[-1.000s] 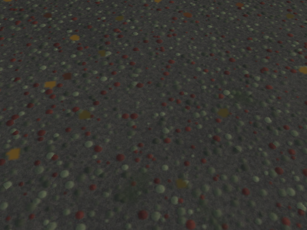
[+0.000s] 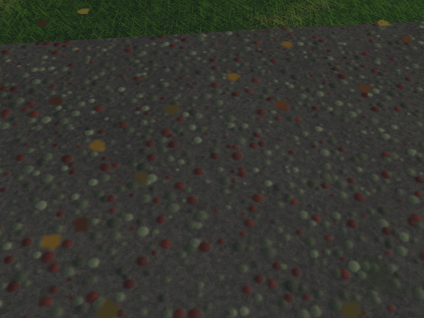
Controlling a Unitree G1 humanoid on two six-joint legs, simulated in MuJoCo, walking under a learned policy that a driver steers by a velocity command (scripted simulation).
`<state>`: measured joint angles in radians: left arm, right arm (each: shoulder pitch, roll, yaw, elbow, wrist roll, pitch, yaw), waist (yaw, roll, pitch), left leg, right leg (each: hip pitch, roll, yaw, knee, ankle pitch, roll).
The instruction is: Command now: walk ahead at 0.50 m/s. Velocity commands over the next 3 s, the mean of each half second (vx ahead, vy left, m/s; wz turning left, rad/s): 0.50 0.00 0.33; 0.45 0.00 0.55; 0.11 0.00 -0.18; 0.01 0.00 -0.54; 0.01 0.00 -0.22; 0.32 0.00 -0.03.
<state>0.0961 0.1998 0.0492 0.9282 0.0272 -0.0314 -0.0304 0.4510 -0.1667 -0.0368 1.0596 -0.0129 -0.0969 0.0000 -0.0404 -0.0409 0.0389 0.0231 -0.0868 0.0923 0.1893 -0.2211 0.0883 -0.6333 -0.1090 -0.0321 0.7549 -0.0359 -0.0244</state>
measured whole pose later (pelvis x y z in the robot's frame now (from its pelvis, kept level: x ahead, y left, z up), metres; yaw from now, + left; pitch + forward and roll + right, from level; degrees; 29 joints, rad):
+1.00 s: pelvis +0.50 +0.08 +0.00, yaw +30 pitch +1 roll +0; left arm 0.11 0.25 0.06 0.79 0.04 -0.03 0.00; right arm 0.32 -0.26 -0.07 0.91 0.00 -0.04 0.00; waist -0.03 -0.04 0.08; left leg -0.15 -0.15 -0.03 0.34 -0.20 0.14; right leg -0.65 -0.13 0.03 1.03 -0.24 0.05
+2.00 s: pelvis +0.61 +0.16 +0.00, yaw +2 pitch +1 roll -1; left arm 0.20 0.32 0.09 0.79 0.02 0.08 -0.04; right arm 0.22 -0.26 -0.03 0.74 -0.03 0.00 -0.04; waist -0.01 -0.05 0.04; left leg -0.19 0.01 0.07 0.40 -0.23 0.04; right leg -0.45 0.05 0.06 1.03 -0.42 0.06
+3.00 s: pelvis +0.72 +0.09 +0.00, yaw -3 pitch +0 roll +0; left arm 0.34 0.24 0.03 0.92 0.03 -0.07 -0.01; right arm 0.28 -0.26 -0.05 0.94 -0.03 -0.05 0.03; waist 0.00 0.03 0.01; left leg -0.41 0.04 0.01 1.01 -0.30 0.09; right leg -0.13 0.05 -0.06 0.35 -0.23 -0.07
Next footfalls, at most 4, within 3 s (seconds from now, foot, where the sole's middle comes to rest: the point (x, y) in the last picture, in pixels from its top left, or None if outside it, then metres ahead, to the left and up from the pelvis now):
0.16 right None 0.27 -0.12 -0.78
0.72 left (171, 315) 0.50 0.12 -0.78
1.24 right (176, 240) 0.76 0.11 -0.78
1.74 left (130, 276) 0.63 0.26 -0.78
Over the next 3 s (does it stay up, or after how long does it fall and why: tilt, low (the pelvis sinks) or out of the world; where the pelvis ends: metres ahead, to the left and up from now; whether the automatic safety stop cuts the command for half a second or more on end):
stays up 0.72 0.09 0.00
